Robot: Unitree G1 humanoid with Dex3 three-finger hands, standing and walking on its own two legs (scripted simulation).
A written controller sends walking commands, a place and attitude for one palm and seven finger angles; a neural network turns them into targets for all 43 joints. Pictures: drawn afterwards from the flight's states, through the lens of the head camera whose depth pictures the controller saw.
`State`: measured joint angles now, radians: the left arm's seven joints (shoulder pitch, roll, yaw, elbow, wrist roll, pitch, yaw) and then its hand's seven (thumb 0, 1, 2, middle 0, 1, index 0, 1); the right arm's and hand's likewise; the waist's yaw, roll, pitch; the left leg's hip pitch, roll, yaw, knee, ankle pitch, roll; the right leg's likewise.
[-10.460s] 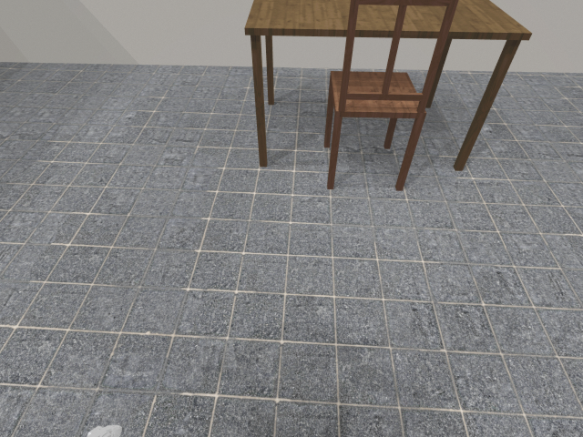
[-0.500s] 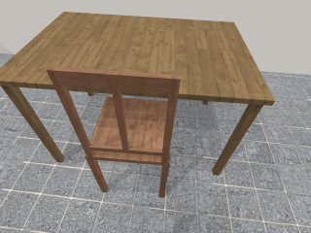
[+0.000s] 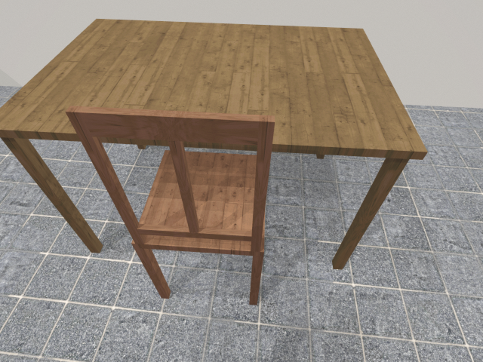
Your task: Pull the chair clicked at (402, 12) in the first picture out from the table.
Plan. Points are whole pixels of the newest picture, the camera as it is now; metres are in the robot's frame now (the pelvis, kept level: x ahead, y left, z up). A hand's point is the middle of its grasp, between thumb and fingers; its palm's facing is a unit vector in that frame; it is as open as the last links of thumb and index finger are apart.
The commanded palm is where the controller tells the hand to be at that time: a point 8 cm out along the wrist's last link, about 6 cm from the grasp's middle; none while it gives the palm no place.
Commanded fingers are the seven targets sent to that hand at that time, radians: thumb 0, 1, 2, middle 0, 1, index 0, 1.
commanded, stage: shuffle to correct the standing spot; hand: left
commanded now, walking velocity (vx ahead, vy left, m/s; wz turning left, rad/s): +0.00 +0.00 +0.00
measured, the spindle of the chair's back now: (186, 192) +0.49 +0.16 -0.06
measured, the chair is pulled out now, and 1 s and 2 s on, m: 0.00 0.00 0.00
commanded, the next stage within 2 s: come to a stop and stand still in 0.12 s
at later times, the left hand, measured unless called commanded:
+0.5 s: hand out of the picture +0.01 +0.13 -0.17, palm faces +0.05 -0.98 -0.21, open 7.3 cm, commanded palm none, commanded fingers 0.00 0.90 0.90 -0.20 -0.30 -0.20 -0.30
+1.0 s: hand out of the picture +0.02 +0.15 -0.18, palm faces +0.03 -0.98 -0.20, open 7.3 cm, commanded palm none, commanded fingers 0.00 0.90 0.90 -0.20 -0.30 -0.20 -0.30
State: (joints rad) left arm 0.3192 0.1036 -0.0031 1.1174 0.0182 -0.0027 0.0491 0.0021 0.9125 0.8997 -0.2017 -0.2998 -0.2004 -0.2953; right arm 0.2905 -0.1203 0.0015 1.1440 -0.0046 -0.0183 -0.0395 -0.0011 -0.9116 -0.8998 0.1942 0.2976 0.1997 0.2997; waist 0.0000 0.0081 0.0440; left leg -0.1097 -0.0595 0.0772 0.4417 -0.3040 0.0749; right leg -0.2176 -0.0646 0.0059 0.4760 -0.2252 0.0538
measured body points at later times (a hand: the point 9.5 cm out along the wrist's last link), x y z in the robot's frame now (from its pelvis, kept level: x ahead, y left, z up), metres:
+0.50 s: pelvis +0.03 -0.03 +0.00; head +0.06 -0.05 +0.45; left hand +0.01 +0.18 -0.16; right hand +0.01 -0.24 -0.17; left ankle -0.04 +0.07 -0.74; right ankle +0.02 -0.15 -0.74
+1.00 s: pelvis +0.03 -0.02 +0.00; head +0.04 -0.02 +0.45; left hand +0.02 +0.20 -0.16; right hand +0.03 -0.24 -0.16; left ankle -0.02 +0.07 -0.74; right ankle +0.02 -0.16 -0.74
